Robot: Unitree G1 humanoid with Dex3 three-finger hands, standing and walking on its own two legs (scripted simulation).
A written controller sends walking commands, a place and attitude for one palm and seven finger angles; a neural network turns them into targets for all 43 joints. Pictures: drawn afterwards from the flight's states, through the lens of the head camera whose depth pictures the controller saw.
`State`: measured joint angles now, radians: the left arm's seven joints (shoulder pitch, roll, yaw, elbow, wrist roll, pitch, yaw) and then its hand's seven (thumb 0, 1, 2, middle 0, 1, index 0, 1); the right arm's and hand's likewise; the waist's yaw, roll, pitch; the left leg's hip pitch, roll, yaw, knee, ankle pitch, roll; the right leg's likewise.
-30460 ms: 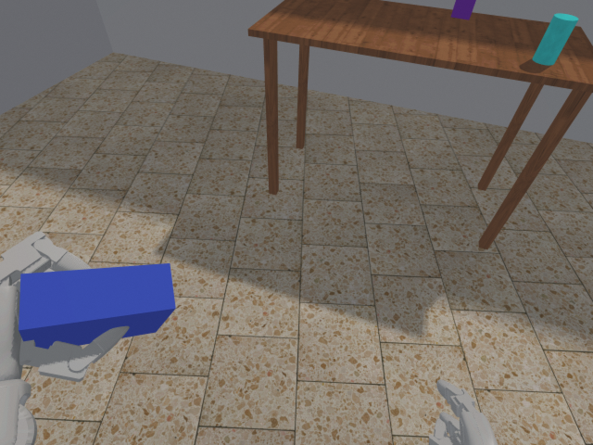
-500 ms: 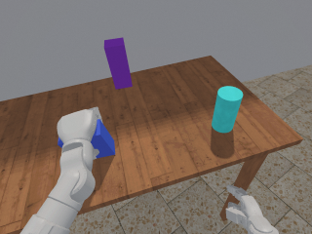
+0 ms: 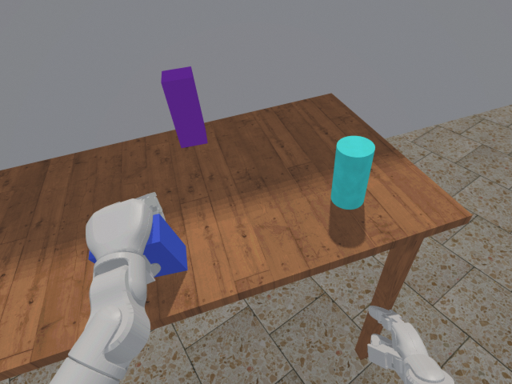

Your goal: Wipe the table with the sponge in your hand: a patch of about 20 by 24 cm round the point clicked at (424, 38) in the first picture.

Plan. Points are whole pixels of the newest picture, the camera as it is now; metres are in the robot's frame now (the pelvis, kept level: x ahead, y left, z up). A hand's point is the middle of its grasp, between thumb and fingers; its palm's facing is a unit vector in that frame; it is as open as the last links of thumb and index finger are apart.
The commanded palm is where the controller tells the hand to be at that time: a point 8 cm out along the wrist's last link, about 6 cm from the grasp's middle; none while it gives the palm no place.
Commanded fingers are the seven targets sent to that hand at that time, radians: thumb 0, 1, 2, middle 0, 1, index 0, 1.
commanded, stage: slide across to the third lane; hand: left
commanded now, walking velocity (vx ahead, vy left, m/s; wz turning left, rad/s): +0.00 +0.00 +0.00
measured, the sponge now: (148, 256) +0.29 +0.22 +0.06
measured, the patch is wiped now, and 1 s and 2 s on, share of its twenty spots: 0.50 0.65 0.80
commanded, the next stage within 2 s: wipe forward along the third lane in 0.76 s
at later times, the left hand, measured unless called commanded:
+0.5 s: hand (165, 238) +0.29 +0.18 +0.11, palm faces +0.07 -0.10 -0.99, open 8.9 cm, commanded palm +0.26 +0.16 +0.16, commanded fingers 0.00 0.10 1.30 -1.20 -1.60 -1.20 -1.60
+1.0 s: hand (181, 237) +0.30 +0.16 +0.11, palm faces +0.10 -0.13 -0.99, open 8.9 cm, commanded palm +0.28 +0.15 +0.15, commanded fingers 0.00 0.10 1.30 -1.20 -1.60 -1.20 -1.60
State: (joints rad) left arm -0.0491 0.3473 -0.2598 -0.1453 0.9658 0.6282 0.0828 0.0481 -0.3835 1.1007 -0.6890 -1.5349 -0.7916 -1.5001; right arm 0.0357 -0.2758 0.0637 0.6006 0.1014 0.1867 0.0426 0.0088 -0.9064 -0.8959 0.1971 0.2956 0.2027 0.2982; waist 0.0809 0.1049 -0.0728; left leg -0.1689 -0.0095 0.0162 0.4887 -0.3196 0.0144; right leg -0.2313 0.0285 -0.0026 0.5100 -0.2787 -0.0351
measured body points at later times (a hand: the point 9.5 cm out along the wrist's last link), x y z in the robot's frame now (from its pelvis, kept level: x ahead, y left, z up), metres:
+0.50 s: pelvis +0.00 -0.02 +0.00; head -0.02 -0.07 +0.45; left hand +0.28 +0.18 +0.17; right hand +0.25 -0.22 -0.08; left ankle -0.04 +0.11 -0.74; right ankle -0.01 -0.10 -0.74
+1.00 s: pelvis -0.02 -0.02 +0.00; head -0.05 -0.06 +0.45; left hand +0.29 +0.16 +0.16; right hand +0.24 -0.20 -0.07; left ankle -0.04 +0.11 -0.74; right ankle -0.01 -0.10 -0.74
